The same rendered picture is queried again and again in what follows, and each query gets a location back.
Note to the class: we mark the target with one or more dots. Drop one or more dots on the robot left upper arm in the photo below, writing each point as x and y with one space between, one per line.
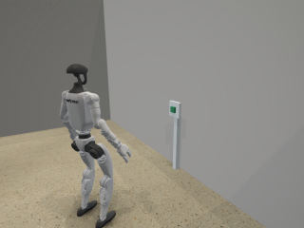
63 111

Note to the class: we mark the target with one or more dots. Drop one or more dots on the robot right hand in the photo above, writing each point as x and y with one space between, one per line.
123 150

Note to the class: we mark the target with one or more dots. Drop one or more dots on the robot right upper arm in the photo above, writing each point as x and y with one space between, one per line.
93 100

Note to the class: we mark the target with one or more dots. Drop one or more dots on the button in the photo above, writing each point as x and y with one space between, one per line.
173 109

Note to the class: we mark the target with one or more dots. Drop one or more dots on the robot right foot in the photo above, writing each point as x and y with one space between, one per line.
109 216

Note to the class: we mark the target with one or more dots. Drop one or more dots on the left robot thigh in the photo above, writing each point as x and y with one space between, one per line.
89 173

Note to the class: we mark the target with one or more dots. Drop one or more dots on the panel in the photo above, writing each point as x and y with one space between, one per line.
176 134

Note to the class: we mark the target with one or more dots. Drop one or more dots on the left robot forearm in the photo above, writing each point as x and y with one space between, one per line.
69 126

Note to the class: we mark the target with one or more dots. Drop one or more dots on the right robot forearm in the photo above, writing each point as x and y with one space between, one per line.
105 131

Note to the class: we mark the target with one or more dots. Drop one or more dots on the robot left hand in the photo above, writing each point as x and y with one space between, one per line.
73 136

